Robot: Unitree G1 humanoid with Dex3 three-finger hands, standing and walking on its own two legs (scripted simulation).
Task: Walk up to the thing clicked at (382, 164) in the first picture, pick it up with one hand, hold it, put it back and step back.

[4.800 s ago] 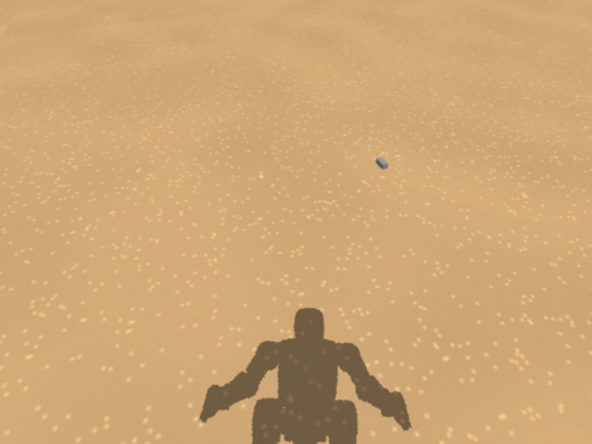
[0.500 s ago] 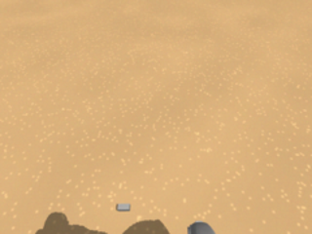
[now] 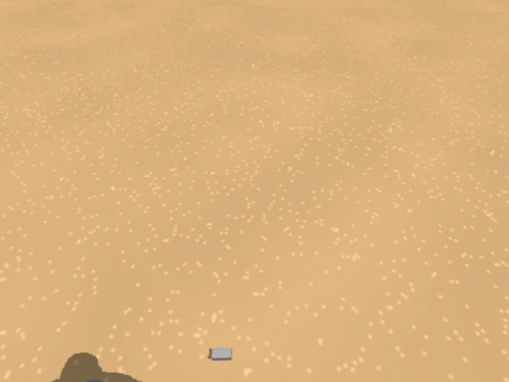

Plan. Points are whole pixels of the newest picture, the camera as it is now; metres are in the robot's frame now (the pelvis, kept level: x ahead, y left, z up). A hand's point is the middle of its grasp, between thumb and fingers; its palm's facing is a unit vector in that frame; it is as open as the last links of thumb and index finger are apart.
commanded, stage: walk up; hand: left
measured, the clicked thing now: (221, 354) +0.38 +0.13 -0.74
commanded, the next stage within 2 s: stand in 1.38 s
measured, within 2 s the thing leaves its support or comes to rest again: neither
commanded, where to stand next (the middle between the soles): +0.10 -0.05 m, yaw +0 degrees
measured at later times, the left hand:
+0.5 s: hand out of the picture +0.08 +0.22 -0.13, palm faces -0.04 -0.95 -0.32, open 7.4 cm
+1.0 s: hand out of the picture +0.14 +0.22 -0.12, palm faces -0.06 -0.94 -0.32, open 7.4 cm
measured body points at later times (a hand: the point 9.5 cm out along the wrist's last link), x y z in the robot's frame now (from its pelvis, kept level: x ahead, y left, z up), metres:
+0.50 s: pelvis +0.00 -0.02 +0.03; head +0.01 -0.03 +0.48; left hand +0.08 +0.27 -0.10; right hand +0.09 -0.33 -0.10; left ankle +0.01 +0.12 -0.72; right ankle +0.02 -0.13 -0.72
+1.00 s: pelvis +0.02 -0.02 +0.03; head +0.03 -0.02 +0.48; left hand +0.14 +0.27 -0.10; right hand +0.07 -0.33 -0.10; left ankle +0.01 +0.12 -0.72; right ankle +0.02 -0.13 -0.72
